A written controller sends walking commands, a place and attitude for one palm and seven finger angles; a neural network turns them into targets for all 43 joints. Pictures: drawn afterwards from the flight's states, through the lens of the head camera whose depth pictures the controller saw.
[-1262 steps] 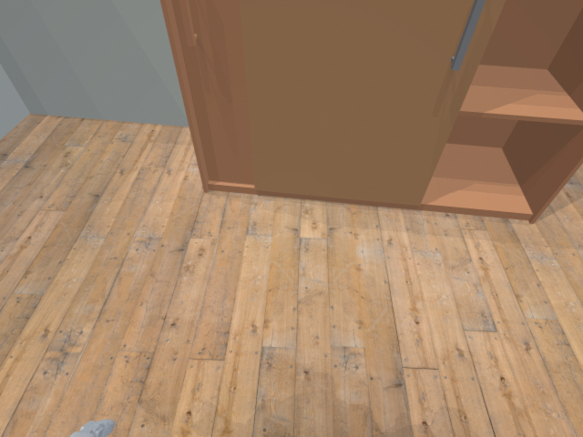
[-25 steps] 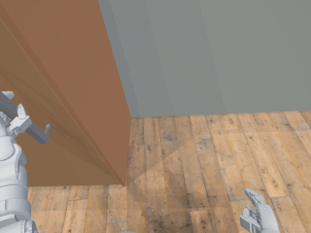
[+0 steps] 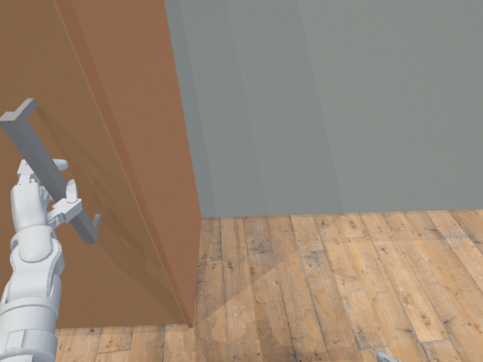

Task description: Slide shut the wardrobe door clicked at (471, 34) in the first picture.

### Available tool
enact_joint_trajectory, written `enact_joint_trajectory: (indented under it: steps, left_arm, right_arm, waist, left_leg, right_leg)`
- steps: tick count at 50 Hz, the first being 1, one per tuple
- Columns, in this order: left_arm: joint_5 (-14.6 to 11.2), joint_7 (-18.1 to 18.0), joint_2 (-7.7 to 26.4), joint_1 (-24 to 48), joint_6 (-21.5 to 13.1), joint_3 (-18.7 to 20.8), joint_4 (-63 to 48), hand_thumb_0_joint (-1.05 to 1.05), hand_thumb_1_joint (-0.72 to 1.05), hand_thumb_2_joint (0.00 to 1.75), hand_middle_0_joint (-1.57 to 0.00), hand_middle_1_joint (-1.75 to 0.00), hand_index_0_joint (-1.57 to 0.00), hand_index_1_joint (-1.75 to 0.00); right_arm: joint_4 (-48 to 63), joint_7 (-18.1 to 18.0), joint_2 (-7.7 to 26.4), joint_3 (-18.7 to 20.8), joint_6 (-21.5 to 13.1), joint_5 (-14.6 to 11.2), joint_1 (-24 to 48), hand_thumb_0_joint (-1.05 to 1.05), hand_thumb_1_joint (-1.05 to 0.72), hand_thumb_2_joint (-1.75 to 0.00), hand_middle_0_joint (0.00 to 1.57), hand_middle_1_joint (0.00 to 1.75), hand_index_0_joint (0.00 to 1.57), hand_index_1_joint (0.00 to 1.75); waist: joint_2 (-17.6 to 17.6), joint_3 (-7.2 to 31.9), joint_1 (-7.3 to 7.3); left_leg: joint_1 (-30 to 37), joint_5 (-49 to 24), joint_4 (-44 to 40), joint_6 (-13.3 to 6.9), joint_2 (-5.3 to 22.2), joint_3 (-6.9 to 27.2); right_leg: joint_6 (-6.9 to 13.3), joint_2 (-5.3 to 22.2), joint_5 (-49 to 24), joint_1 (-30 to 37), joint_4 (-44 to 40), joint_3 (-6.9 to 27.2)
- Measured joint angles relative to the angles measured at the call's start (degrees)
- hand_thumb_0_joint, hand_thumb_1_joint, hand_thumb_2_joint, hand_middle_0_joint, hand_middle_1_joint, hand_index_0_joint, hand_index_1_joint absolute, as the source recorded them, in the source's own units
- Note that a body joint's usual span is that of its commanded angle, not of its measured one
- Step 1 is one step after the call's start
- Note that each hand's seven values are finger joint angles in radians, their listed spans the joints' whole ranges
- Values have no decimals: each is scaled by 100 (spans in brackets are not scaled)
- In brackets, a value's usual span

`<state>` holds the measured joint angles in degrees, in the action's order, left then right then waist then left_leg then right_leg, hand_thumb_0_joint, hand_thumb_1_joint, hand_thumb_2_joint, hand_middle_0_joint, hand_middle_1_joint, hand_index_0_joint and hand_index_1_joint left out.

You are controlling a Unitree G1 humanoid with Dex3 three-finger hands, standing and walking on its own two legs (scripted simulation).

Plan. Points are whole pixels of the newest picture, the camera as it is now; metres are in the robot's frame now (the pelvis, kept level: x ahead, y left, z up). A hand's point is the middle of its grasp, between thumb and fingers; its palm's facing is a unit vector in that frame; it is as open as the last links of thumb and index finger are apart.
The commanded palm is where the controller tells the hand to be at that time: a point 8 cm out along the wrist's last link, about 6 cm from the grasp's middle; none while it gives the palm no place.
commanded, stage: stop walking and hold the door there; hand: left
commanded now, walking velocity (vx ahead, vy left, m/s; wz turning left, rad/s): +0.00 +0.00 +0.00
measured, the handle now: (65, 181) +0.38 +0.34 +0.11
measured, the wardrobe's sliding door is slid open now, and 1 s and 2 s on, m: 0.00 0.00 0.00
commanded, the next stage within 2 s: none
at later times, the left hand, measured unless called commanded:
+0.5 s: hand (74, 201) +0.34 +0.30 +0.11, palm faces +0.52 -0.81 -0.26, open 6.5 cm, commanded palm +0.29 +0.31 +0.11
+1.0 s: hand (73, 201) +0.34 +0.30 +0.11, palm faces +0.53 -0.81 -0.26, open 6.5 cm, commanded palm +0.29 +0.31 +0.11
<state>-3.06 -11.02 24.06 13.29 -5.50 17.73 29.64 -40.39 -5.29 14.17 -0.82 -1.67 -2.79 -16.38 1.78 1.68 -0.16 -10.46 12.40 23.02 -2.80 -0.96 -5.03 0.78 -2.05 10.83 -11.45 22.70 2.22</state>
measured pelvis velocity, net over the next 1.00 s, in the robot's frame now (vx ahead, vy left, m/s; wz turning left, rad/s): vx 0.01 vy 0.01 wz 0.02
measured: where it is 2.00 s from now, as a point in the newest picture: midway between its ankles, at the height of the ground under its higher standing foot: outside the picture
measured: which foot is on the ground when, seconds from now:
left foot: down 0.00-1.00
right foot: down 0.00-1.00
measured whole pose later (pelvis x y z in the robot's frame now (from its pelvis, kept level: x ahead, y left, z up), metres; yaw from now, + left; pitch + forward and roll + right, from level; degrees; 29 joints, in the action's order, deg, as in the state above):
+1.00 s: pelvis +0.01 +0.01 +0.00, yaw +1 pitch +0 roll -1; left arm -4.1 -11.9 21.4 10.8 -3.9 17.8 21.2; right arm -37.3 -5.5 15.9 0.1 0.7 -3.0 -11.3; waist 3.4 -0.4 -0.1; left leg -12.7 14.2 26.5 -2.8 -1.0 -3.7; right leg 0.5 -1.8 11.8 -11.9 23.3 0.8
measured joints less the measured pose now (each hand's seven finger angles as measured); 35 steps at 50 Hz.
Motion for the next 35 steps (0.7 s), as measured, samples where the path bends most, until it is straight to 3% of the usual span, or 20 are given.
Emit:
enact_joint_trajectory:
  steps: [14, 35]
  left_arm:
    - [-8, -95, -255, -157, 136, -238, -641, -9, 69, 80, -29, -135, -20, -136]
    - [-129, -97, -238, -454, 227, -4, -1001, -8, 68, 82, -30, -134, -21, -134]
  right_arm:
    - [182, 49, -106, -65, -20, 84, 370, 2, -90, -90, 21, 30, 20, 30]
    - [235, 20, 48, 10, 77, 41, 416, 2, -90, -90, 21, 30, 20, 30]
  waist:
    - [-51, -123, 161]
    - [26, -172, 81]
  left_leg:
    - [105, 24, -60, -102, -187, -46]
    - [109, 141, 23, 9, -43, 74]
  right_leg:
    - [-119, 179, 170, -11, 207, 51]
    - [-14, 45, 171, 137, 21, -72]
